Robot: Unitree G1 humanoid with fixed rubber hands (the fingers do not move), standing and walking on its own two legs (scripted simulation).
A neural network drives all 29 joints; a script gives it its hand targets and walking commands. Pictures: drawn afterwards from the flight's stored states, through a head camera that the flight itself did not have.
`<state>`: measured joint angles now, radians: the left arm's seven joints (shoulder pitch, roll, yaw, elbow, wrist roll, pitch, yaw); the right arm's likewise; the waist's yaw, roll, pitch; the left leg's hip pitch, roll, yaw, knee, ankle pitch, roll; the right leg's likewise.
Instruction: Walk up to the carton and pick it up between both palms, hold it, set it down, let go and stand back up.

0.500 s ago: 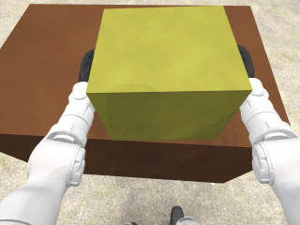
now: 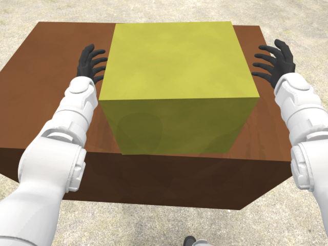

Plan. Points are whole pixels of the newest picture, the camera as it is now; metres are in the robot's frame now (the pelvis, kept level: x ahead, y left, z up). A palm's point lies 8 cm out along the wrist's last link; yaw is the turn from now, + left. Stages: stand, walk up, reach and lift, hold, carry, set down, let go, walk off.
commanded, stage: set down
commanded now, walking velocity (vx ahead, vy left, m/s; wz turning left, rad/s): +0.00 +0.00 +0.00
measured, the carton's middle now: (174, 90) +0.52 -0.01 +0.05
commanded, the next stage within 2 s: none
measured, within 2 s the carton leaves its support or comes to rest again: neither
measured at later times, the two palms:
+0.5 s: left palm (80, 98) +0.43 +0.22 +0.12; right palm (284, 99) +0.43 -0.26 +0.11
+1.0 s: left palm (77, 101) +0.43 +0.23 +0.11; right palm (297, 106) +0.41 -0.28 +0.11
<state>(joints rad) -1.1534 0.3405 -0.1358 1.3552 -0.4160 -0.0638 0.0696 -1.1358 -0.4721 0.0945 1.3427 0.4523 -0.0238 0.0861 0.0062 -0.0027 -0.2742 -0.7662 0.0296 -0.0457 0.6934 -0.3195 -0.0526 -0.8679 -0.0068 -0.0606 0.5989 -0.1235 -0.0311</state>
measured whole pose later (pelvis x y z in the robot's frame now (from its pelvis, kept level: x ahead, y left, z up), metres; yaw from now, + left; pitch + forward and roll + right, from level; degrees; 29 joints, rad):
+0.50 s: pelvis -0.02 -0.01 +0.00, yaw +2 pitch +19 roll +1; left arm -1.06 0.39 -0.17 1.38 -0.47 -0.15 0.00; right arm -0.97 -0.44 0.10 1.19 0.46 -0.05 0.04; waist -0.02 0.00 -0.21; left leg -0.73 0.01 -0.07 0.67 -0.28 -0.07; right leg -0.84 -0.02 -0.08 0.61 -0.11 -0.05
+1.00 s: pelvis +0.00 +0.00 +0.01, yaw +1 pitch +15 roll +0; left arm -0.87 0.42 -0.16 1.16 -0.46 -0.07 0.00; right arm -0.78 -0.51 0.13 1.05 0.51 -0.05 0.09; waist -0.04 -0.01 -0.18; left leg -0.59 0.02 -0.06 0.65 -0.31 -0.05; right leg -0.70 -0.01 -0.07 0.58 -0.14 -0.03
